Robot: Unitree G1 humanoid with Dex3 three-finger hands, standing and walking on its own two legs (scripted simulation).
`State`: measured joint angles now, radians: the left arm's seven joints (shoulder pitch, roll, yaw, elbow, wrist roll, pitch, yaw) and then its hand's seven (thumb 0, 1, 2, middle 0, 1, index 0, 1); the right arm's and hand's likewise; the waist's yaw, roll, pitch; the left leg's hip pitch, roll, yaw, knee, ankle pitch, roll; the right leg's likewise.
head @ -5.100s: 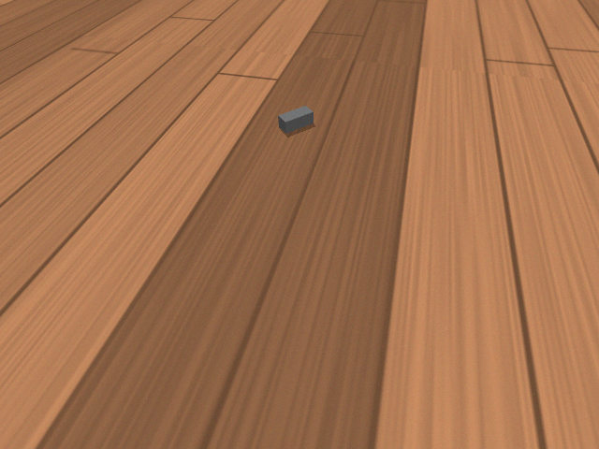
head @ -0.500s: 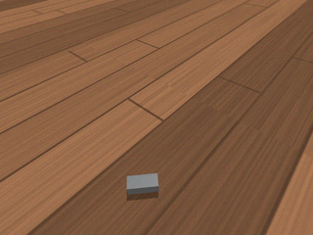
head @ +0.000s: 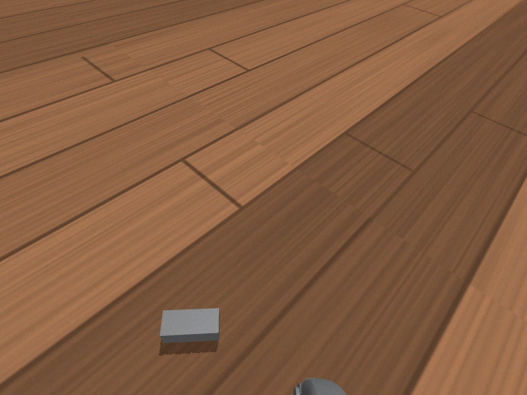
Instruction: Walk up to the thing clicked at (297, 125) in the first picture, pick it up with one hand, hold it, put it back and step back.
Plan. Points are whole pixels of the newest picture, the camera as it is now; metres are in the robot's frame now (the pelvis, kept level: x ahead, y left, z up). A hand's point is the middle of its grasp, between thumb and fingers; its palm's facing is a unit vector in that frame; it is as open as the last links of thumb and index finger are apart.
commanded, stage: walk up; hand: left
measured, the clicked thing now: (191, 325) +0.47 +0.23 -0.72
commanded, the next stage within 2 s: none
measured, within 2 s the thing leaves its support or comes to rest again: neither
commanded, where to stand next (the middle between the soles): +0.15 -0.01 m, yaw +4 degrees
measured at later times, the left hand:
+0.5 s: hand out of the picture +0.07 +0.22 -0.14, palm faces +0.06 -0.86 -0.50, open 7.3 cm
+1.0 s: hand out of the picture +0.08 +0.24 -0.15, palm faces +0.06 -0.92 -0.38, open 7.3 cm
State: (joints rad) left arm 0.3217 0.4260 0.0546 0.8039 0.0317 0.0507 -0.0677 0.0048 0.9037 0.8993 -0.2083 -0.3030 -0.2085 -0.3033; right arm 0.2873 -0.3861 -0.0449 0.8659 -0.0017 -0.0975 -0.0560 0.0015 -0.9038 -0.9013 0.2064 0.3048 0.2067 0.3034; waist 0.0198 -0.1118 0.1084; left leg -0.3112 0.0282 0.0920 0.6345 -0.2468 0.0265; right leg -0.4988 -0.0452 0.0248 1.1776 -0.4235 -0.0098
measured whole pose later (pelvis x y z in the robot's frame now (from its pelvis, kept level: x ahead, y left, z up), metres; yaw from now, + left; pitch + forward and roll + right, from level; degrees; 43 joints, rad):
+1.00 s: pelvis +0.03 -0.03 +0.00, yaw +5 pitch -2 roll -1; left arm 0.16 0.38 0.01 0.99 0.00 -0.04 0.00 0.00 0.90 0.90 -0.21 -0.30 -0.21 -0.30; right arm 0.18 -0.39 -0.03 0.97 0.00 -0.01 -0.01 0.00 -0.91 -0.90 0.20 0.30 0.20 0.30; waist 0.01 0.02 0.11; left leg -0.27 -0.01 0.02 0.72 -0.41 0.02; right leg -0.36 -0.02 -0.03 0.68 -0.29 0.00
